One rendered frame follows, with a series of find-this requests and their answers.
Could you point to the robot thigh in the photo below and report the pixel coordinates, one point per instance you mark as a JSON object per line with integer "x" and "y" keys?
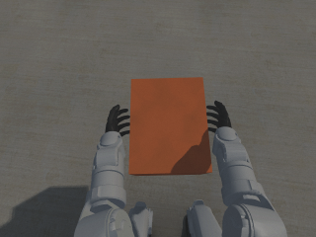
{"x": 141, "y": 221}
{"x": 202, "y": 222}

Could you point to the robot right forearm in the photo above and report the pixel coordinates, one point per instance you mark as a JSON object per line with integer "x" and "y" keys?
{"x": 239, "y": 184}

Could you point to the robot left hand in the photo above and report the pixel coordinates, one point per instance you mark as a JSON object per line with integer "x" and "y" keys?
{"x": 113, "y": 121}

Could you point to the right robot upper arm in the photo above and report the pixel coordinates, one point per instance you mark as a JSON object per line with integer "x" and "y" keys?
{"x": 244, "y": 220}

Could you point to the right robot thigh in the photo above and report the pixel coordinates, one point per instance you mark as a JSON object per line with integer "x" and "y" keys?
{"x": 202, "y": 222}

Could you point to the left robot upper arm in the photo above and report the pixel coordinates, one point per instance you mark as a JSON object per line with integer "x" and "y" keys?
{"x": 112, "y": 222}

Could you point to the left robot thigh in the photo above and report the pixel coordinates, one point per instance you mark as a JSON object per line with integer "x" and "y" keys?
{"x": 141, "y": 221}

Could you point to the carton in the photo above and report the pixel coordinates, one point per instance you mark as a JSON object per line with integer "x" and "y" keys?
{"x": 168, "y": 130}

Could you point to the robot right hand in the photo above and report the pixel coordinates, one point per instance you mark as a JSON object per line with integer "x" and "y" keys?
{"x": 222, "y": 116}

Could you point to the robot left forearm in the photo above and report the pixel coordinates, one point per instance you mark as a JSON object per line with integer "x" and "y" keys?
{"x": 107, "y": 186}

